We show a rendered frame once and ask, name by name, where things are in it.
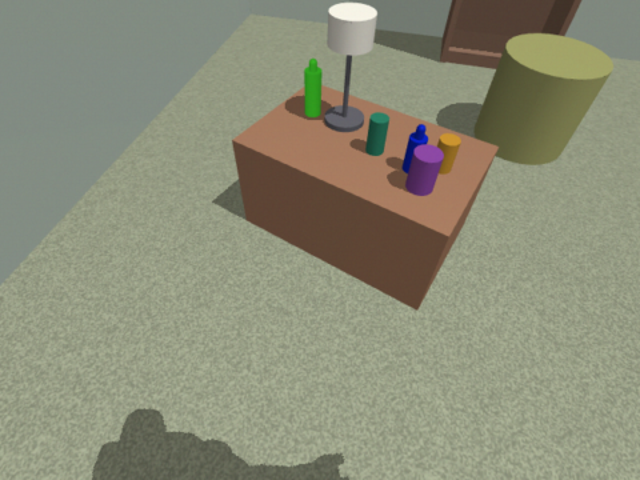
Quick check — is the bookshelf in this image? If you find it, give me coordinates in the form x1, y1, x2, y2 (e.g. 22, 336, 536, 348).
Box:
440, 0, 582, 69

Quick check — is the desk lamp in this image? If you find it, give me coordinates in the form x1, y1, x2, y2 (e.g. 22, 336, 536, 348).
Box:
325, 2, 377, 132

